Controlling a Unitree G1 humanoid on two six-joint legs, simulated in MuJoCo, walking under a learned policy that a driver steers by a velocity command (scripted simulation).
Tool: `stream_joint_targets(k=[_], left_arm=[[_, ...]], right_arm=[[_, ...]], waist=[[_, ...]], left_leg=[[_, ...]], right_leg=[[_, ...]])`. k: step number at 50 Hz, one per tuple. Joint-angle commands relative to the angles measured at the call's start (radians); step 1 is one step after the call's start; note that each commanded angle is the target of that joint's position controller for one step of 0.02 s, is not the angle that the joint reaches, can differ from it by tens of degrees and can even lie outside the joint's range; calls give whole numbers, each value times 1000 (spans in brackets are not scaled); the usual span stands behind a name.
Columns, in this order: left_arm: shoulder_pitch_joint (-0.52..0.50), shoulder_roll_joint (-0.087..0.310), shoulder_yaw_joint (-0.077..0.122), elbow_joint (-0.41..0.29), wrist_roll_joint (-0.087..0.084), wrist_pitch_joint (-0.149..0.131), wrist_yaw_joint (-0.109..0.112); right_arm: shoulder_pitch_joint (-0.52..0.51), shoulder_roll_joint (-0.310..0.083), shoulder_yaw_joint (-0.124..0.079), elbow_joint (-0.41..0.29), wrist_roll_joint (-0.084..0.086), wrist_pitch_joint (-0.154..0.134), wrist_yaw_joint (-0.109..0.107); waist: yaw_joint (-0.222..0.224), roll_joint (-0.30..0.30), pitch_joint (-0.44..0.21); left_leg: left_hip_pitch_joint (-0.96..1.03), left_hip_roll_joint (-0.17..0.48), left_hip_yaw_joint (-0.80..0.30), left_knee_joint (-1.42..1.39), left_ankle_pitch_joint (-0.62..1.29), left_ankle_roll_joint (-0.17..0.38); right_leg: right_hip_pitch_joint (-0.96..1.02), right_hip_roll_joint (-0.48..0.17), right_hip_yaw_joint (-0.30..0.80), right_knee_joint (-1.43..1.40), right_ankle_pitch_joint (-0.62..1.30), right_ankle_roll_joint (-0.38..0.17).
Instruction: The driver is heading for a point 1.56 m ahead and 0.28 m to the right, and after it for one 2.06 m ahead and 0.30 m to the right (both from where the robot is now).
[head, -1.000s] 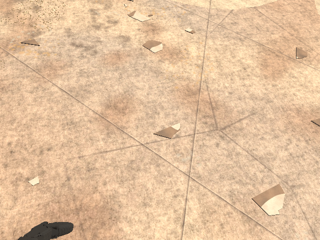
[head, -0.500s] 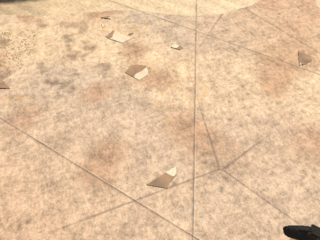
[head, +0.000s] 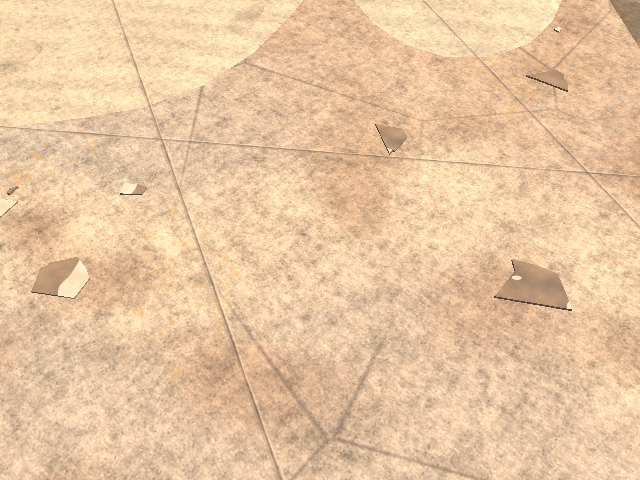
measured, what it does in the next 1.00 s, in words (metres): walks ahead, turning right: right foot, then left foot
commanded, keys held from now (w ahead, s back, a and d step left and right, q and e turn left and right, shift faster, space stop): w+e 0.54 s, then w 0.46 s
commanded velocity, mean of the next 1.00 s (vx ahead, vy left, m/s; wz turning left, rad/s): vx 0.50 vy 0.00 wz -0.44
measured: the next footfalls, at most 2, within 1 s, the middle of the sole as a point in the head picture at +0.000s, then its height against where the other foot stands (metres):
right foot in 0.18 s outside the picture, level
left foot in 0.66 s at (317, 420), level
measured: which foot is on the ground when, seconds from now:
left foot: down 0.00-0.20, up 0.22-0.64, down 0.66-1.00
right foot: up 0.00-0.16, down 0.18-0.68, up 0.70-1.00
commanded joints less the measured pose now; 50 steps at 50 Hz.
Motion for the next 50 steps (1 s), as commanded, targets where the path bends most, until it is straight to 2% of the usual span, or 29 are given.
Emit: stream_joint_targets(k=[1, 4, 6, 7, 8, 9, 10, 11, 12, 13, 14, 15, 16, 18, 24, 27, 30, 32, 33, 34, 35, 36, 37, 38, 39, 41, 43, 46, 50], left_arm=[[-99, 8, -9, -88, 1, -21, -19], [-162, 16, -7, -120, -4, -21, -35], [-151, 41, 5, -131, 0, -18, -40], [-109, 63, 17, -127, 4, -13, -39], [-2, 97, 38, -103, 4, -9, -36], [173, 152, 71, -57, 1, -2, -22], [289, 237, 93, -30, -9, 9, 1], [235, 296, 90, -69, -10, -8, -4], [245, 202, 66, -73, -4, -21, -11], [213, 166, 54, -62, 3, -33, -10], [151, 146, 46, -64, 4, -40, -10], [96, 117, 37, -72, 9, -43, -7], [67, 107, 31, -84, 20, -43, -2], [61, 108, 32, -73, 17, -48, 6], [146, 142, 42, -18, 2, -37, 37], [201, 149, 46, 12, -5, -31, 40], [224, 126, 40, 37, -2, -26, 44], [215, 119, 38, 45, 3, -20, 42], [215, 89, 27, 43, 8, -21, 39], [241, 41, 7, 28, 23, -23, 36], [379, -10, -11, 28, -8, -33, 34], [342, 75, 1, 40, -16, -38, 37], [212, 129, 16, 21, -15, -39, 38], [137, 122, 14, 1, -4, -40, 40], [98, 106, 13, -13, 10, -46, 36], [119, 71, 10, -5, 10, -49, 28], [117, 38, 1, -3, 12, -46, 25], [22, 8, -16, -29, 21, -52, 20], [-98, 2, -24, -47, 12, -63, 6]], right_arm=[[-60, -171, -40, -58, 9, -11, -8], [-26, -195, -48, -30, 24, 3, -8], [-30, -219, -56, -23, 33, 15, -11], [-32, -236, -61, -23, 38, 22, -15], [-41, -245, -64, -25, 41, 29, -19], [-43, -225, -55, -30, 40, 31, -23], [1, -131, -22, -52, -7, 24, -20], [43, -70, 8, -114, -9, -6, -7], [-78, -174, -15, -121, 27, -36, 8], [-145, -178, -14, -147, 49, -51, 13], [-148, -161, -10, -137, 31, -55, 4], [-139, -168, -16, -128, 5, -51, -3], [-119, -168, -19, -124, -2, -40, -1], [-107, -144, -16, -118, -9, -21, -2], [-318, -71, 13, -168, -8, -16, 7], [-392, -87, 10, -191, 10, -26, 21], [-373, -118, -2, -186, 12, -37, 33], [-295, -131, -14, -167, 8, -43, 31], [-202, -157, -29, -147, -1, -47, 25], [-61, -210, -42, -135, -17, -50, 20], [56, -279, -68, -81, -13, -36, 26], [69, -193, -48, -78, 20, -32, 35], [13, -142, -32, -85, 21, -28, 31], [-43, -128, -23, -95, 7, -21, 28], [-76, -111, -16, -90, 1, -18, 27], [-94, -83, -5, -84, -6, -20, 23], [-79, -96, -8, -69, 8, -24, 22], [-58, -143, -19, -47, 16, -19, 16], [-7, -169, -22, -15, 26, -6, 12]], waist=[[2, 101, 21], [-6, 106, 41], [23, 127, 17], [55, 146, -19], [121, 146, -81], [211, 119, -168], [214, -77, -256], [128, -241, -415], [206, -81, -387], [192, -52, -239], [138, 47, -150], [100, 43, -114], [70, 13, -96], [53, 10, -83], [125, -13, -30], [153, -25, -22], [142, -52, -28], [98, -78, -40], [53, -63, -104], [6, 37, -252], [34, 356, -380], [4, 283, -316], [-17, 181, -172], [0, 115, -100], [20, 103, -41], [60, 149, -38], [67, 156, -38], [45, 130, -20], [3, 126, -4]], left_leg=[[2, 261, -78, -108, 329, 136], [78, 288, -35, -80, 394, 116], [122, 296, 4, 7, 645, 97], [133, 294, 24, 92, 824, 86], [113, 279, 50, 245, 944, 70], [-10, 243, 73, 468, 887, 37], [-308, 174, 70, 799, 233, -7], [-660, -27, -112, 1106, -366, -49], [-767, 33, -247, 1141, -299, -32], [-799, 67, -226, 1086, -207, -13], [-746, 109, -225, 996, -132, -16], [-676, 135, -227, 914, -93, -27], [-615, 146, -230, 885, -66, -35], [-577, 142, -210, 817, -42, -65], [-504, 66, -184, 401, 301, -101], [-452, 34, -200, 292, 346, -90], [-437, 43, -216, 234, 281, -53], [-336, 31, -182, 195, 210, -9], [-186, 43, -182, 178, 208, 28], [85, 199, -338, 223, 220, 104], [401, 392, -787, 122, -41, 274], [381, 412, -930, 27, -308, 262], [257, 374, -801, 7, -307, 219], [139, 333, -681, -3, -197, 198], [44, 298, -602, -25, -90, 201], [-40, 242, -495, -61, 49, 187], [-68, 235, -431, -88, 145, 205], [-82, 232, -350, -123, 224, 211], [-96, 206, -258, -122, 255, 180]], right_leg=[[13, -1, -37, -144, 118, -16], [27, 16, -73, -229, 72, -50], [98, 59, -118, -261, -23, -89], [174, 97, -149, -262, -75, -112], [320, 139, -172, -292, -84, -143], [585, 166, -152, -347, -24, -184], [893, -33, 148, -338, 32, -254], [1134, -242, 752, -521, -247, -464], [1101, -232, 725, -604, -325, -410], [970, -197, 587, -614, -274, -371], [808, -154, 479, -616, -153, -338], [695, -118, 398, -624, -35, -322], [615, -94, 359, -644, 38, -319], [531, -74, 306, -667, 145, -329], [422, 18, 190, -654, 92, -256], [451, -5, 251, -622, 13, -240], [565, -57, 314, -545, 9, -222], [591, -55, 323, -474, 114, -200], [579, -3, 287, -354, 205, -173], [451, 56, 228, -88, 71, -136], [105, 203, 103, 248, -377, -55], [-36, 159, 145, 371, -469, -49], [-81, 121, 138, 400, -383, -51], [-62, 85, 94, 379, -319, -49], [-51, 53, 78, 317, -270, -47], [35, 13, 54, 229, -220, -44], [47, 3, 24, 147, -213, -32], [44, -9, -2, -43, -88, -15], [136, 24, -37, -259, 104, -7]])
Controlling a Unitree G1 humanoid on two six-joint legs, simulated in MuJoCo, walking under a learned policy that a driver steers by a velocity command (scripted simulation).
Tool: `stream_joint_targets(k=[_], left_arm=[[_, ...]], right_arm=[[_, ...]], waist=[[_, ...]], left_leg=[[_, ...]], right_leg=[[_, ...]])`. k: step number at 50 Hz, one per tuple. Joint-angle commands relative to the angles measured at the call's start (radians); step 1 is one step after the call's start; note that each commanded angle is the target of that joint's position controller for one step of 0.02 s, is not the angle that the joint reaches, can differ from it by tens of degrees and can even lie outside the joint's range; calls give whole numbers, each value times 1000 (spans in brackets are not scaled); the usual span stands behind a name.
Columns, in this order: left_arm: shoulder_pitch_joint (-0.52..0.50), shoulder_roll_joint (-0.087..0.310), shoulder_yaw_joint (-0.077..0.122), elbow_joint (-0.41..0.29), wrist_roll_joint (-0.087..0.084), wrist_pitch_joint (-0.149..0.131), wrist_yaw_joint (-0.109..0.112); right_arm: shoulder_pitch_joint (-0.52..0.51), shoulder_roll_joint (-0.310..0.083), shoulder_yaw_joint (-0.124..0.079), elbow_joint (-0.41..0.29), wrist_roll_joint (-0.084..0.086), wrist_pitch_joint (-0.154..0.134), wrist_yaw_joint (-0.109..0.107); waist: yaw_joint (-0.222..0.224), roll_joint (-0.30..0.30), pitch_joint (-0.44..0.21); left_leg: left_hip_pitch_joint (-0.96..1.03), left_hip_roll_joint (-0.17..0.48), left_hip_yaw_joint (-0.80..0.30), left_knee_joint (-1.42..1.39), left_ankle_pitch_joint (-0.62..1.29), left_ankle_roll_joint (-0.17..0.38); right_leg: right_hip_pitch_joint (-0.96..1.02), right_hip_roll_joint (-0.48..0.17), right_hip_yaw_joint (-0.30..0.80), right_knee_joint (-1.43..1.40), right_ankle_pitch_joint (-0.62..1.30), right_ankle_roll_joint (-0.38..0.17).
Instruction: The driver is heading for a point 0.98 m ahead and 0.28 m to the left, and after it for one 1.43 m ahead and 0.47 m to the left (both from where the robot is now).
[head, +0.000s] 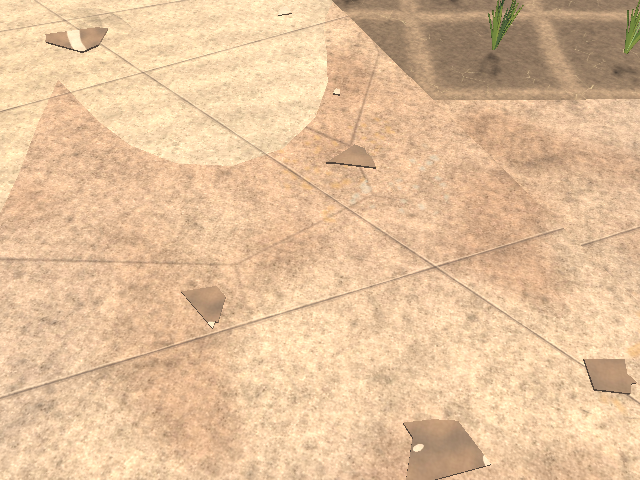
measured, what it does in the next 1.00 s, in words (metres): walks ahead, turning left: right foot, then left foot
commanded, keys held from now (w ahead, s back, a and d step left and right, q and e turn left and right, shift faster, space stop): w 0.42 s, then w+q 0.58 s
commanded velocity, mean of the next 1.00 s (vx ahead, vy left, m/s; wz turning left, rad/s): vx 0.50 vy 0.00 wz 0.20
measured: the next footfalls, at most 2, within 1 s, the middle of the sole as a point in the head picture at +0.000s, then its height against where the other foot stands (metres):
right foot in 0.16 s outside the picture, level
left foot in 0.72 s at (263, 442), level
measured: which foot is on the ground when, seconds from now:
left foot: down 0.00-0.18, up 0.20-0.70, down 0.72-1.00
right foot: up 0.00-0.14, down 0.16-0.72, up 0.74-1.00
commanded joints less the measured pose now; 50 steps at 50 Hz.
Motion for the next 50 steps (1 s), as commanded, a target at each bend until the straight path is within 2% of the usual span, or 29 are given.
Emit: stream_joint_targets(k=[1, 5, 7, 8, 9, 10, 11, 12, 13, 14, 16, 18, 21, 25, 30, 32, 33, 34, 35, 36, 37, 38, 39, 40, 41, 43, 45, 47, 50], left_arm=[[-100, 42, 4, -82, -7, -20, -11], [-151, 69, 13, -107, -12, -27, -26], [-46, 104, 33, -78, -5, -29, -24], [94, 149, 57, -36, 0, -27, -16], [281, 226, 78, -6, 10, -22, -4], [306, 289, 86, 10, 10, -16, -8], [300, 195, 63, 7, -4, -15, -10], [236, 161, 49, 3, -6, -18, -10], [178, 144, 42, -2, 1, -20, -11], [133, 123, 37, -4, 9, -22, -15], [100, 99, 31, 0, 15, -31, -17], [106, 111, 35, 21, 5, -43, -15], [138, 136, 42, 55, 4, -44, -4], [184, 160, 45, 94, 6, -41, 6], [253, 166, 49, 157, 2, -21, 10], [245, 176, 53, 164, 0, -7, 17], [231, 189, 56, 160, 0, -1, 22], [219, 202, 60, 155, 1, 7, 29], [205, 200, 57, 146, 2, 18, 38], [213, 186, 47, 120, 15, 15, 50], [321, 48, -1, 82, 40, -13, 28], [254, 118, 12, 91, 17, -51, 11], [154, 168, 26, 52, -21, -76, -1], [102, 154, 19, 36, -21, -88, 2], [81, 150, 24, 34, 1, -90, 9], [106, 144, 31, 29, 20, -69, 13], [116, 115, 27, 25, 24, -48, 16], [48, 92, 18, 1, 25, -40, 19], [-75, 64, 6, -27, 21, -47, 12]], right_arm=[[-22, -184, -41, -51, 10, -9, -6], [11, -202, -47, -19, 17, 11, -11], [-12, -213, -48, -17, 19, 22, -16], [-8, -189, -38, -19, 14, 24, -19], [-10, -132, -13, -50, -15, 20, -21], [104, -36, 15, -67, -9, 1, -18], [48, -143, -8, -55, 10, -15, -12], [-39, -179, -21, -82, 26, -25, -6], [-86, -168, -19, -87, 18, -28, -8], [-107, -159, -22, -90, 3, -26, -10], [-76, -127, -19, -81, 0, -9, -7], [-87, -100, -14, -83, -5, 9, -10], [-188, -84, -8, -114, -13, 13, -11], [-306, -62, 5, -136, 2, 5, 8], [-421, -69, 6, -198, 13, 4, 36], [-421, -76, 3, -214, 9, 3, 49], [-393, -90, -4, -215, 5, 4, 52], [-325, -116, -19, -205, 1, 7, 51], [-185, -158, -46, -171, 2, 10, 46], [-18, -229, -75, -140, 4, 17, 32], [27, -325, -96, -139, 11, 17, 26], [52, -232, -71, -143, 16, 19, 22], [10, -199, -61, -146, 6, 17, 17], [-47, -185, -58, -158, 3, 15, 13], [-101, -163, -52, -171, 0, 15, 11], [-149, -138, -43, -195, -12, 15, 6], [-147, -149, -48, -196, -4, 14, -2], [-126, -178, -59, -189, 0, 15, -16], [-83, -189, -64, -174, 8, 25, -29]], waist=[[6, 115, 11], [18, 124, 27], [94, 122, -32], [157, 101, -125], [226, -21, -279], [159, -276, -370], [196, -170, -319], [186, -121, -187], [161, -51, -122], [134, -31, -75], [86, -51, -66], [72, -39, -46], [92, -9, -5], [142, -8, 21], [176, 5, 56], [161, -9, 43], [139, -26, 13], [99, -45, -41], [24, -31, -121], [-42, 36, -227], [32, 287, -343], [-21, 214, -415], [-30, 176, -266], [-1, 84, -180], [36, 35, -109], [93, 75, -81], [110, 87, -67], [94, 91, -37], [46, 107, -24]], left_leg=[[-47, 244, -136, -106, 214, 158], [51, 298, -151, -51, 261, 131], [60, 276, -112, 82, 477, 100], [5, 226, -68, 254, 548, 72], [-188, 166, -20, 572, 293, 30], [-549, -1, -25, 879, -337, -25], [-666, 51, -126, 992, -370, -19], [-717, 98, -108, 996, -276, -8], [-685, 138, -86, 957, -187, -9], [-652, 162, -81, 904, -130, -17], [-560, 186, -86, 853, -74, -31], [-556, 190, -74, 796, -35, -51], [-600, 190, -69, 627, 119, -69], [-544, 155, -35, 411, 321, -51], [-611, 122, -43, 313, 259, -1], [-593, 98, -12, 298, 167, 27], [-532, 69, 21, 301, 116, 43], [-428, 31, 56, 304, 76, 63], [-235, -10, 76, 265, 107, 92], [76, 91, -98, 274, 155, 149], [457, 345, -642, 207, -1, 349], [527, 382, -828, 78, -102, 365], [423, 346, -673, 56, -57, 311], [281, 304, -558, 49, 31, 281], [141, 268, -473, 31, 144, 262], [-12, 226, -408, -13, 262, 261], [-102, 209, -355, -37, 311, 269], [-166, 181, -306, -50, 303, 252], [-222, 126, -261, -33, 202, 194]], right_leg=[[75, 26, -33, -121, 126, 5], [97, 42, -32, -204, 55, -37], [270, 77, -68, -259, 28, -74], [477, 80, -71, -263, 32, -104], [769, -115, 148, -235, 53, -174], [1009, -302, 601, -360, -182, -321], [969, -284, 655, -424, -328, -308], [857, -251, 512, -439, -287, -273], [736, -208, 407, -458, -177, -254], [639, -176, 339, -485, -75, -248], [534, -140, 255, -537, 43, -248], [486, -132, 190, -573, 113, -261], [481, -114, 117, -602, 159, -251], [497, -95, -3, -624, 140, -206], [685, -162, -55, -574, 190, -181], [747, -176, -80, -505, 355, -160], [761, -173, -99, -441, 535, -145], [765, -162, -121, -335, 724, -129], [714, -127, -164, -147, 812, -99], [490, -94, -179, 129, 601, -62], [26, 115, -144, 507, -212, 13], [-112, 133, 43, 626, -454, 4], [-185, 78, 62, 625, -380, -15], [-165, 37, 49, 555, -303, -23], [-119, 9, 39, 463, -262, -14], [-9, -13, 40, 379, -224, 9], [21, -11, 19, 296, -202, 40], [25, 4, 3, 161, -94, 64], [115, 52, -2, -76, 130, 70]])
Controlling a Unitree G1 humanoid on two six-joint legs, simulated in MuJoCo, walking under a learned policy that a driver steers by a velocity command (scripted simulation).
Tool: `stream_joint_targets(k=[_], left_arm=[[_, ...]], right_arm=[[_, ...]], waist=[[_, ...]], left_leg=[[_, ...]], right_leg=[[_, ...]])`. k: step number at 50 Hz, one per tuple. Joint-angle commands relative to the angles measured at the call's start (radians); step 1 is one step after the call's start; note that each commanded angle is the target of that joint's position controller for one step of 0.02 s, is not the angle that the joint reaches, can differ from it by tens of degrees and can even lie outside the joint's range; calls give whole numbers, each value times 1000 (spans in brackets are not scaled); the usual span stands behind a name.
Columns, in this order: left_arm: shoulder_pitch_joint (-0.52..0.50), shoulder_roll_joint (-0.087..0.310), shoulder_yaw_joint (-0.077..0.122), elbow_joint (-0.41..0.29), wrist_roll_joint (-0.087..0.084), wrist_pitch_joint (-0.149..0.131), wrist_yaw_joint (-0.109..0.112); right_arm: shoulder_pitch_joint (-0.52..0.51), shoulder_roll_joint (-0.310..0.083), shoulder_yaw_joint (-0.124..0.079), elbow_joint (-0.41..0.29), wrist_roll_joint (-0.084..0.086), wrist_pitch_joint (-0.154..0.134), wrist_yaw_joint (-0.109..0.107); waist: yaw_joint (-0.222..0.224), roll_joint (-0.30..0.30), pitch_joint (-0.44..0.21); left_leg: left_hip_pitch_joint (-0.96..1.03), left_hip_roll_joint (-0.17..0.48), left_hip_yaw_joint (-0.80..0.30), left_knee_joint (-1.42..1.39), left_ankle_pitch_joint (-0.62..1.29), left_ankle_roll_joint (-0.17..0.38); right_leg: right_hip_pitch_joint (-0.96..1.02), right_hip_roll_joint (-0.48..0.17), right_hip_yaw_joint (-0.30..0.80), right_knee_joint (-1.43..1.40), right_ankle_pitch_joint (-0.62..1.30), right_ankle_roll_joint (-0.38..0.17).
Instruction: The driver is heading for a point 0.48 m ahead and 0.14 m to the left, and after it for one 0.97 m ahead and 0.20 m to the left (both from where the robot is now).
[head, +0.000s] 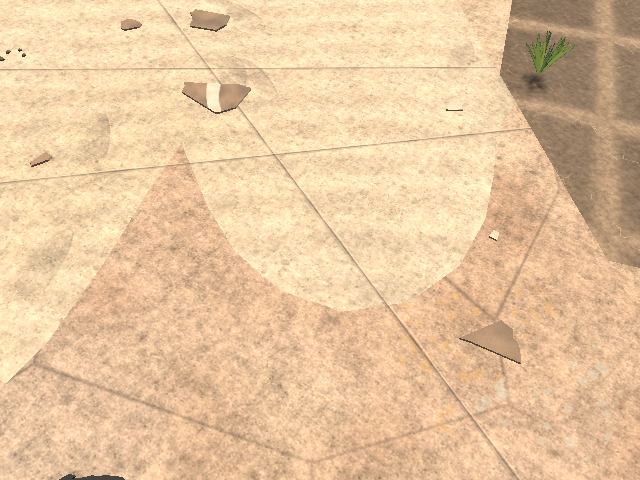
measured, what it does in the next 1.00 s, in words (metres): walks ahead, turning left: right foot, then left foot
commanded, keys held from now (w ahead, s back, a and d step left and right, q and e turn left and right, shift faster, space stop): w+q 0.66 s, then q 0.24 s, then no key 0.10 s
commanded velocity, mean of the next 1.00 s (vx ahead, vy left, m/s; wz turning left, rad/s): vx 0.42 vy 0.00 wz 0.57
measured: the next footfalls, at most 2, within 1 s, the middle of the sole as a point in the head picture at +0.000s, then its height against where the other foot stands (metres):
right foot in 0.18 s outside the picture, level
left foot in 0.70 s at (215, 469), level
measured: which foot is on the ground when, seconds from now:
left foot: down 0.00-0.20, up 0.22-0.68, down 0.70-1.00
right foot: up 0.00-0.16, down 0.18-0.72, up 0.74-1.00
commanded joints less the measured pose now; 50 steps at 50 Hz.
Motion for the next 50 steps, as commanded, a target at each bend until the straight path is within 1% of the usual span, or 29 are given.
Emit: stream_joint_targets(k=[1, 3, 6, 8, 9, 10, 11, 12, 13, 14, 15, 17, 21, 26, 30, 32, 33, 34, 35, 36, 37, 38, 39, 40, 41, 43, 46, 48, 50], left_arm=[[-79, 43, 6, -73, -8, -13, -7], [-118, 62, 12, -88, -20, -18, -13], [-109, 104, 30, -91, -25, -29, -21], [-4, 127, 47, -64, -23, -37, -17], [105, 161, 61, -50, -8, -42, -9], [227, 240, 81, -37, 10, -38, -2], [286, 241, 87, -2, -10, -21, -12], [235, 154, 65, -22, -19, -18, -12], [190, 118, 54, -28, -16, -11, -9], [146, 96, 44, -26, -10, -7, -9], [121, 73, 37, -20, -5, -6, -7], [107, 65, 36, -6, -5, -12, -6], [124, 108, 53, 29, -9, -20, -5], [148, 143, 60, 62, -16, -5, 1], [198, 177, 70, 95, -35, 16, 1], [194, 205, 79, 98, -44, 28, 5], [192, 222, 85, 96, -49, 35, 10], [173, 227, 86, 90, -53, 43, 15], [169, 201, 75, 80, -49, 42, 19], [250, 78, 36, 29, 7, 29, 10], [256, 90, 19, 15, 6, 0, -3], [142, 170, 43, 0, -32, -8, -11], [97, 154, 35, -21, -40, -11, -7], [99, 143, 35, -6, -21, -7, 5], [110, 154, 42, -2, -9, 6, 13], [143, 139, 41, 5, -5, 33, 17], [136, 100, 29, 7, 0, 50, 25], [98, 83, 21, 3, -1, 55, 22], [47, 76, 16, -7, -8, 57, 15]], right_arm=[[-13, -179, -50, -66, 7, -8, -18], [20, -179, -51, -53, 13, -3, -20], [30, -170, -52, -49, 13, 5, -24], [12, -146, -46, -57, 8, 10, -23], [12, -97, -28, -67, 2, 7, -19], [99, -31, -7, -87, 6, 1, -17], [153, -57, -2, -108, 23, -6, -18], [98, -148, -25, -89, 27, -3, -20], [15, -169, -33, -101, 17, 4, -20], [-22, -158, -34, -110, 8, 8, -19], [-36, -144, -38, -116, 5, 11, -15], [-28, -103, -33, -120, 15, 22, -6], [-92, -68, -24, -155, 9, 29, -1], [-223, -43, -9, -185, 9, 13, 28], [-313, -47, -8, -229, 13, 13, 51], [-295, -75, -22, -240, 8, 17, 56], [-247, -99, -35, -233, 4, 22, 55], [-121, -140, -59, -204, 0, 25, 50], [42, -197, -90, -161, -2, 31, 34], [72, -316, -109, -159, -6, 33, 12], [59, -308, -95, -210, -11, 21, 17], [27, -236, -72, -211, -15, 12, 26], [-16, -205, -63, -199, -6, 5, 27], [-68, -183, -59, -197, 4, 6, 23], [-112, -168, -53, -205, 2, 9, 18], [-153, -175, -53, -209, -19, 12, 11], [-148, -187, -56, -183, -15, 17, -7], [-146, -176, -50, -168, -8, 29, -20], [-138, -168, -45, -152, -10, 40, -28]], waist=[[-4, 97, -35], [-15, 107, -35], [8, 130, -39], [68, 145, -69], [121, 106, -163], [124, -94, -312], [109, -316, -354], [129, -173, -221], [133, -99, -123], [115, -62, -64], [95, -76, -33], [75, -104, -18], [78, -56, -5], [123, -32, 23], [139, -30, 55], [105, -53, 25], [69, -72, -16], [-8, -63, -77], [-93, -21, -159], [-16, 255, -265], [-19, 259, -476], [-59, 125, -410], [-27, 88, -272], [14, 20, -186], [49, 37, -146], [90, 68, -137], [96, 81, -159], [81, 100, -174], [58, 118, -174]], left_leg=[[-124, 191, -153, -105, 145, 135], [-89, 211, -201, -75, 90, 123], [3, 247, -296, 13, 49, 100], [1, 221, -309, 110, 76, 69], [-55, 168, -258, 284, 61, 37], [-314, 43, -121, 608, -186, -32], [-545, 42, -60, 837, -438, -57], [-614, 103, -82, 930, -357, -68], [-617, 134, -46, 943, -276, -74], [-588, 163, -31, 910, -213, -79], [-559, 191, -29, 872, -171, -81], [-505, 216, -3, 837, -131, -85], [-557, 233, 4, 709, -16, -104], [-502, 216, 75, 439, 198, -90], [-487, 195, 126, 322, 148, -51], [-407, 147, 174, 295, 50, -13], [-324, 109, 203, 293, -2, 10], [-163, 63, 222, 244, 18, 40], [105, 55, 177, 179, 144, 78], [503, 330, -247, 218, 389, 217], [607, 501, -664, 87, 408, 370], [535, 455, -507, 73, 479, 309], [388, 405, -360, 73, 537, 266], [249, 354, -271, 61, 551, 222], [129, 325, -223, 36, 567, 205], [-10, 299, -187, 3, 638, 206], [-58, 269, -130, 14, 697, 198], [-56, 248, -104, 28, 638, 171], [-58, 241, -103, 31, 558, 148]], right_leg=[[170, 73, -50, -182, 202, 14], [195, 86, -29, -240, 214, 8], [228, 85, 3, -300, 119, -24], [373, 83, -20, -353, 69, -68], [568, 0, 40, -347, 39, -116], [916, -218, 339, -365, -77, -229], [1007, -346, 696, -468, -349, -317], [902, -309, 625, -504, -469, -283], [786, -268, 469, -509, -380, -245], [681, -223, 350, -530, -250, -232], [614, -191, 266, -552, -159, -224], [543, -156, 147, -599, -64, -223], [560, -172, 14, -642, 99, -255], [598, -149, -156, -643, 196, -224], [697, -184, -214, -609, 279, -202], [740, -190, -253, -512, 560, -182], [751, -187, -272, -416, 735, -172], [718, -162, -297, -234, 848, -150], [564, -117, -312, 14, 744, -104], [127, 20, -300, 402, -114, -33], [-21, 143, -77, 630, -553, -13], [-72, 77, 4, 646, -473, -26], [-85, 45, -19, 574, -396, -34], [-61, 10, -28, 495, -338, -25], [1, -9, -27, 439, -300, -19], [94, 3, -36, 386, -260, 3], [111, 33, -47, 250, -185, 35], [129, 38, -46, 145, -93, 42], [163, 45, -45, 46, -8, 40]])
